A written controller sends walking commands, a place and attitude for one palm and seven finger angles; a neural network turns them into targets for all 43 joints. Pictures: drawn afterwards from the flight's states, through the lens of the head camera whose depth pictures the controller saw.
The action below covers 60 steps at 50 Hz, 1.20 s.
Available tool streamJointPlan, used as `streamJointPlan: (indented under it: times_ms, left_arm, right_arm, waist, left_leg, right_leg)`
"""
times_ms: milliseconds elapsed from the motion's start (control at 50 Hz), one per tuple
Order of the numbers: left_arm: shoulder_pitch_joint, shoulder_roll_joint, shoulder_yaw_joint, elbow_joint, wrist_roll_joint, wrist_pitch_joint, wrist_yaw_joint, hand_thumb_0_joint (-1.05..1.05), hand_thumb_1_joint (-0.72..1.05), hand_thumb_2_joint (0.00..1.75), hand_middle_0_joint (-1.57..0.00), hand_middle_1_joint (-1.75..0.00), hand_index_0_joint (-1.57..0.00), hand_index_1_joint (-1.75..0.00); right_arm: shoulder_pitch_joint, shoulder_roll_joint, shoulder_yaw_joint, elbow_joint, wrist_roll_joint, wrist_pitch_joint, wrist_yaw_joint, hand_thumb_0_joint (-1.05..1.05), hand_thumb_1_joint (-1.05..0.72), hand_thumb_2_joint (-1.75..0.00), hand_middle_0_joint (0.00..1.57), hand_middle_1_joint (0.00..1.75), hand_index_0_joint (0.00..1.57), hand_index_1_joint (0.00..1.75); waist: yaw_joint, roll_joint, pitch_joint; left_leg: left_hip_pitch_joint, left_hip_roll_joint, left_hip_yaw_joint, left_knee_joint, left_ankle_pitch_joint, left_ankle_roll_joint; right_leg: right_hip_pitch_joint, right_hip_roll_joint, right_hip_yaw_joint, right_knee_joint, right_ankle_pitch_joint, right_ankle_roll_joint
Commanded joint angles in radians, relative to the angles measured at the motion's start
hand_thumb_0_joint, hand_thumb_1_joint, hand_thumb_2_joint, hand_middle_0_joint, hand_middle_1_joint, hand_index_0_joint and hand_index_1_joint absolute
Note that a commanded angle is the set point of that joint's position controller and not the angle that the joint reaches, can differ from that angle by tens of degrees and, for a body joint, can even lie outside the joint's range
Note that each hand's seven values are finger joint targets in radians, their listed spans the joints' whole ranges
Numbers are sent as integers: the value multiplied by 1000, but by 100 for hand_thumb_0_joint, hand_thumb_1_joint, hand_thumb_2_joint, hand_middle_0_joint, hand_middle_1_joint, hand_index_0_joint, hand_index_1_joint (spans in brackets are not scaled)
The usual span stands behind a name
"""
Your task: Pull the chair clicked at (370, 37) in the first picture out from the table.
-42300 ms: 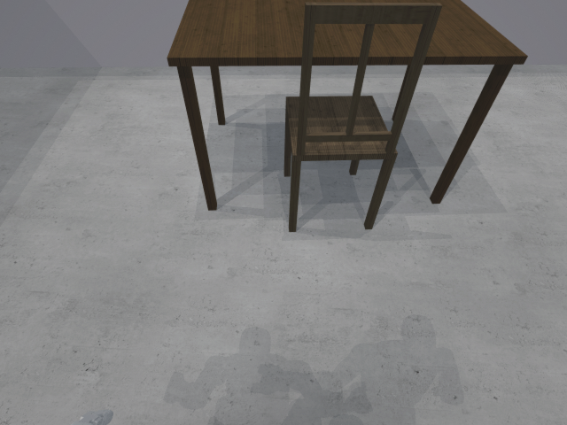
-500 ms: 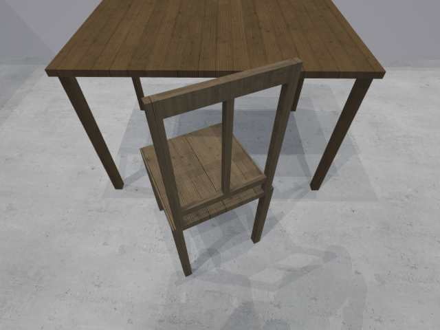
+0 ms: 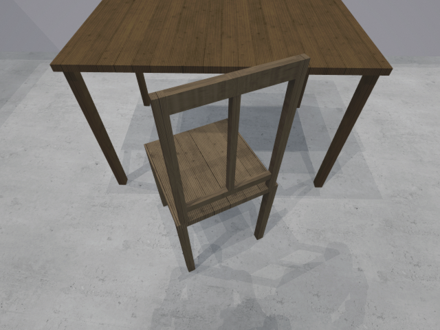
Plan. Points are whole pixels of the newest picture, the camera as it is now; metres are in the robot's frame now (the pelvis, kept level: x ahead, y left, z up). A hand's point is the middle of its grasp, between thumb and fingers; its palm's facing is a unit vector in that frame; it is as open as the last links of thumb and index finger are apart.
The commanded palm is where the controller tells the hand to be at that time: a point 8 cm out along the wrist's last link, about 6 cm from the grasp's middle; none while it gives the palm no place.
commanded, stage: come to a stop and stand still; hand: left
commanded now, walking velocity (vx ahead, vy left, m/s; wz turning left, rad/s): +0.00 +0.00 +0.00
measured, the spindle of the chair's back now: (231, 149) +0.56 +0.00 -0.05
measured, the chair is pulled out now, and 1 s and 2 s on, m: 0.27 0.27 0.27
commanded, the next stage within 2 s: look again from close up in 0.62 s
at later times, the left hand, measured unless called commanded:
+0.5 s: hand out of the picture -0.06 +0.21 -0.18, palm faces +0.00 -0.98 -0.18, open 7.4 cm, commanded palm none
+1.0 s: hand out of the picture -0.08 +0.21 -0.18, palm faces +0.00 -0.99 -0.14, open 7.4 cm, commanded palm none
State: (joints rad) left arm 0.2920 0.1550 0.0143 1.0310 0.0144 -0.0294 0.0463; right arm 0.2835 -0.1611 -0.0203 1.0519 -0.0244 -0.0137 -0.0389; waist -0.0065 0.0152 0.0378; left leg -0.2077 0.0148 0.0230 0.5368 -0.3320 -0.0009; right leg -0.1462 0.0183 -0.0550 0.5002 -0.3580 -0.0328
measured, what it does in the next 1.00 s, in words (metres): shifts its weight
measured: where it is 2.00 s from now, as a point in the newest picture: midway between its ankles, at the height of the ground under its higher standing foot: outside the picture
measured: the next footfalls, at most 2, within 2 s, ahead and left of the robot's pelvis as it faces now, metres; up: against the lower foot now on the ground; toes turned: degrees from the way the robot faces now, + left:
none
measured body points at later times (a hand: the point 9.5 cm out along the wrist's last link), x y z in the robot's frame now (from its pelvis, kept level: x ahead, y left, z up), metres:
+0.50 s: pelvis -0.05 +0.04 +0.00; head -0.05 +0.06 +0.45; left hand -0.05 +0.27 -0.16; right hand -0.02 -0.19 -0.14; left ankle -0.03 +0.12 -0.73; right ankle -0.06 -0.10 -0.73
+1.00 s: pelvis -0.05 +0.06 +0.01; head -0.05 +0.07 +0.46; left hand -0.07 +0.26 -0.16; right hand -0.06 -0.16 -0.15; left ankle -0.03 +0.12 -0.73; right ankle -0.06 -0.10 -0.73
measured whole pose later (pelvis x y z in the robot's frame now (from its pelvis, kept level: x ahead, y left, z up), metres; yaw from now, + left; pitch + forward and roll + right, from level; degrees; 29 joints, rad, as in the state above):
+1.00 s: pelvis -0.05 +0.06 +0.01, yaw -2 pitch -2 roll +0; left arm 0.34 0.13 -0.01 1.11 0.02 -0.01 0.04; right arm 0.27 -0.13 0.00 1.14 -0.01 0.00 -0.02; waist 0.01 -0.03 0.04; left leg -0.20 -0.05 0.08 0.43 -0.21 0.08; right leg -0.16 -0.05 0.00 0.43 -0.23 0.05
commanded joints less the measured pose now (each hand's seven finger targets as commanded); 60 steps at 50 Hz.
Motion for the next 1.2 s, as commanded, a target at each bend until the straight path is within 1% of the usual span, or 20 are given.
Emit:
streamJointPlan:
  times_ms: [0, 20, 40, 80, 100, 120, 200, 320, 360, 380, 500, 600, 720, 800, 840, 880, 920, 980, 1020, 1180]
  left_arm:
    - [87, 135, 16, -48, 3, -8, 14, 0, 90, 90, -20, -30, -20, -30]
    - [73, 136, 15, -56, 5, -2, 13, 0, 90, 90, -20, -30, -20, -30]
    - [63, 133, 13, -64, 5, 3, 11, 0, 90, 90, -20, -30, -20, -30]
    - [61, 128, 6, -71, 8, 11, 9, 0, 90, 90, -20, -30, -20, -30]
    - [62, 129, 7, -69, 8, 16, 7, 0, 90, 90, -20, -30, -20, -30]
    - [57, 129, 5, -71, 8, 18, 5, 0, 90, 90, -20, -30, -20, -30]
    - [60, 127, -2, -66, 9, 21, 0, 0, 90, 90, -20, -30, -20, -30]
    - [78, 114, -8, -44, 9, 19, -4, 0, 90, 90, -20, -30, -20, -30]
    - [83, 110, -10, -34, 9, 19, -4, 0, 90, 90, -20, -30, -20, -30]
    - [88, 110, -10, -30, 10, 19, -4, 0, 90, 90, -20, -30, -20, -30]
    - [109, 98, -13, 3, 7, 16, -1, 0, 90, 90, -20, -30, -20, -30]
    - [121, 86, -15, 28, 7, 16, 2, 0, 90, 90, -20, -30, -20, -30]
    - [135, 67, -16, 53, 7, 16, 4, 0, 90, 90, -20, -30, -20, -30]
    - [139, 61, -16, 63, 7, 15, 5, 0, 90, 90, -20, -30, -20, -30]
    - [141, 56, -15, 66, 7, 15, 6, 0, 90, 90, -20, -30, -20, -30]
    - [139, 58, -14, 66, 8, 15, 7, 0, 90, 90, -20, -30, -20, -30]
    - [138, 52, -13, 67, 8, 15, 7, 0, 90, 90, -20, -30, -20, -30]
    - [138, 52, -12, 67, 9, 14, 8, 0, 90, 90, -20, -30, -20, -30]
    - [134, 49, -11, 67, 8, 15, 8, 0, 90, 90, -20, -30, -20, -30]
    - [130, 51, -11, 66, 8, 16, 7, 0, 90, 90, -20, -30, -20, -30]
  right_arm:
    - [31, -84, -14, -82, 6, -8, 1, 0, -90, -90, 20, 30, 20, 30]
    - [20, -88, -14, -85, 7, -5, 0, 0, -90, -90, 20, 30, 20, 30]
    - [16, -96, -15, -85, 7, -4, -1, 0, -90, -90, 20, 30, 20, 30]
    - [15, -109, -11, -80, 5, -3, 4, 0, -90, -90, 20, 30, 20, 30]
    - [1, -118, -13, -81, 7, -1, 5, 0, -90, -90, 20, 30, 20, 30]
    - [-7, -125, -13, -86, 8, 1, 5, 0, -90, -90, 20, 30, 20, 30]
    - [-26, -129, -8, -88, 6, 4, 14, 0, -90, -90, 20, 30, 20, 30]
    - [-17, -136, -7, -75, 11, 0, 15, 0, -90, -90, 20, 30, 20, 30]
    - [-14, -136, -8, -66, 12, 0, 17, 0, -90, -90, 20, 30, 20, 30]
    - [-10, -131, -7, -60, 13, 0, 17, 0, -90, -90, 20, 30, 20, 30]
    - [5, -124, -2, -19, 18, -3, 17, 0, -90, -90, 20, 30, 20, 30]
    - [17, -116, 0, 13, 20, -1, 17, 0, -90, -90, 20, 30, 20, 30]
    - [31, -106, -1, 38, 20, -2, 15, 0, -90, -90, 20, 30, 20, 30]
    - [36, -98, -1, 49, 20, -3, 14, 0, -90, -90, 20, 30, 20, 30]
    - [35, -94, -1, 53, 20, -3, 14, 0, -90, -90, 20, 30, 20, 30]
    - [36, -92, -1, 55, 21, -2, 14, 0, -90, -90, 20, 30, 20, 30]
    - [36, -88, -1, 55, 21, -2, 13, 0, -90, -90, 20, 30, 20, 30]
    - [38, -85, -3, 59, 21, -4, 13, 0, -90, -90, 20, 30, 20, 30]
    - [39, -85, -2, 58, 19, -3, 13, 0, -90, -90, 20, 30, 20, 30]
    - [34, -86, -1, 59, 20, -1, 14, 0, -90, -90, 20, 30, 20, 30]
  waist:
    - [-1, -105, -86]
    - [-5, -84, -51]
    - [-4, -31, -28]
    - [3, -5, -9]
    - [7, -13, 21]
    - [6, 6, 49]
    - [11, 37, 85]
    - [13, 21, 50]
    - [12, 4, 63]
    - [13, -13, 52]
    - [11, -25, 42]
    - [12, 0, 60]
    - [12, 6, 44]
    - [11, -12, 48]
    - [11, -2, 52]
    - [11, -21, 53]
    - [10, -4, 58]
    - [11, -22, 56]
    - [8, -2, 57]
    - [10, -14, 70]
  left_leg:
    - [-60, 31, -20, 32, 167, 27]
    - [-53, 36, -25, 11, 186, 28]
    - [-33, 47, -36, -9, 224, 31]
    - [-12, 72, -57, -29, 299, 45]
    - [-27, 76, -69, -43, 264, 50]
    - [-45, 78, -79, -65, 217, 52]
    - [-83, 76, -100, -140, 39, 54]
    - [-69, 91, -118, -203, -6, 58]
    - [-77, 88, -119, -213, -19, 55]
    - [-66, 91, -115, -217, -6, 57]
    - [-46, 88, -108, -223, 33, 53]
    - [-54, 88, -115, -245, 11, 50]
    - [-39, 92, -120, -259, 21, 50]
    - [-31, 91, -119, -260, 41, 50]
    - [-25, 90, -114, -258, 45, 49]
    - [-24, 88, -113, -255, 55, 49]
    - [-27, 89, -113, -260, 49, 48]
    - [-16, 88, -106, -253, 78, 48]
    - [-16, 88, -109, -259, 65, 45]
    - [-17, 88, -103, -260, 63, 45]
  right_leg:
    - [69, -179, 153, -27, 708, -39]
    - [32, -167, 147, -28, 641, -35]
    - [-10, -149, 136, -27, 538, -29]
    - [-40, -108, 113, -36, 362, -14]
    - [-62, -100, 109, -48, 279, -8]
    - [-85, -94, 110, -60, 204, -5]
    - [-101, -82, 113, -97, 68, 2]
    - [-70, -87, 92, -96, 111, 18]
    - [-74, -91, 96, -102, 114, 21]
    - [-66, -92, 95, -107, 124, 21]
    - [-56, -107, 98, -119, 149, 28]
    - [-52, -107, 93, -123, 145, 30]
    - [-45, -109, 84, -118, 163, 33]
    - [-48, -113, 82, -119, 171, 32]
    - [-54, -114, 84, -121, 174, 34]
    - [-54, -113, 88, -124, 175, 32]
    - [-56, -114, 87, -124, 177, 33]
    - [-57, -116, 88, -126, 187, 34]
    - [-62, -114, 89, -125, 178, 33]
    - [-66, -115, 91, -134, 176, 34]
